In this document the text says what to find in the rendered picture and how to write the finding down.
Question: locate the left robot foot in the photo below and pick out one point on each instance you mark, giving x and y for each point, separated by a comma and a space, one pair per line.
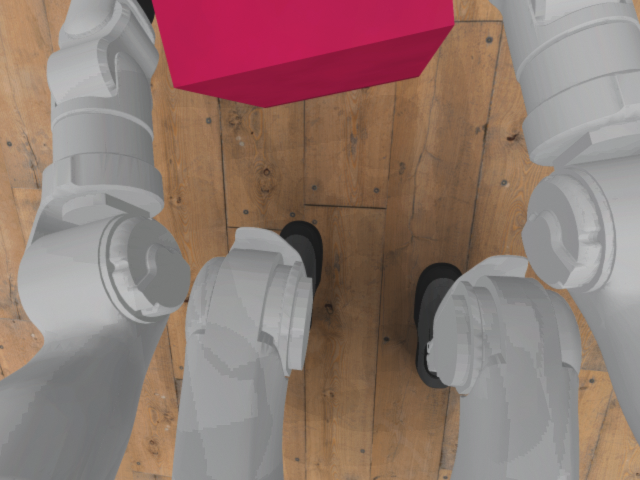
306, 240

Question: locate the robot right upper arm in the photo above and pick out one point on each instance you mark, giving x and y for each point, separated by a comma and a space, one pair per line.
583, 234

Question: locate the left robot thigh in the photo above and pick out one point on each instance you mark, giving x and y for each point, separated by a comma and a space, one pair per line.
231, 411

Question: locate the right robot forearm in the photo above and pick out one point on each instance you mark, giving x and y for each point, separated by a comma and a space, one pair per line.
578, 66

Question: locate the carton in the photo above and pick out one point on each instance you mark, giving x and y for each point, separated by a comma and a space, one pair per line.
273, 52

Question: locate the robot left upper arm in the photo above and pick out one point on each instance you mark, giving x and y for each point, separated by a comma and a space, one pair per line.
101, 295

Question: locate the left robot forearm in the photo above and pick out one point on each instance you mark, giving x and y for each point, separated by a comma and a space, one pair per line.
101, 119

